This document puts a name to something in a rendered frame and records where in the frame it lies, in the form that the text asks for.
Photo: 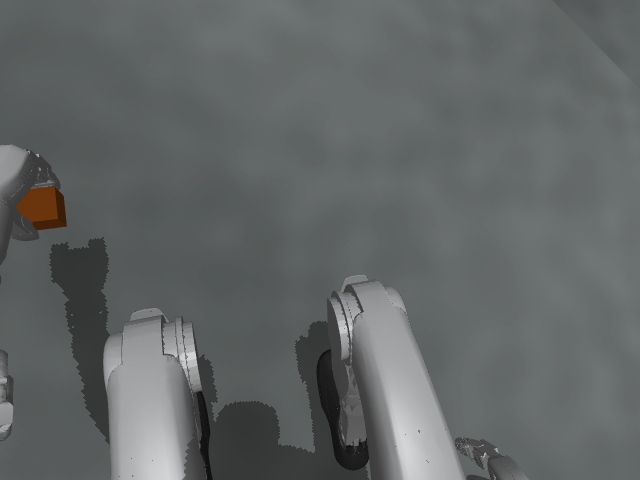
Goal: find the left robot hand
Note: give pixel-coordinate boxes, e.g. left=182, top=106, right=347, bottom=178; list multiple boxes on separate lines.
left=0, top=145, right=61, bottom=241

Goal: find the right robot hand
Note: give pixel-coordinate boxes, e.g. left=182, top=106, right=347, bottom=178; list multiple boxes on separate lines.
left=455, top=437, right=530, bottom=480

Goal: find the small box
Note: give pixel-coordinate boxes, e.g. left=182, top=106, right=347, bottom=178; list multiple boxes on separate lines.
left=15, top=187, right=67, bottom=230

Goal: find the left robot foot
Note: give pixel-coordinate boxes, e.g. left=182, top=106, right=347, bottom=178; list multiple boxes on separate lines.
left=197, top=391, right=213, bottom=480

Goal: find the right robot foot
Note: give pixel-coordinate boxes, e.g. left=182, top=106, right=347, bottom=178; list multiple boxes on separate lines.
left=317, top=349, right=369, bottom=470

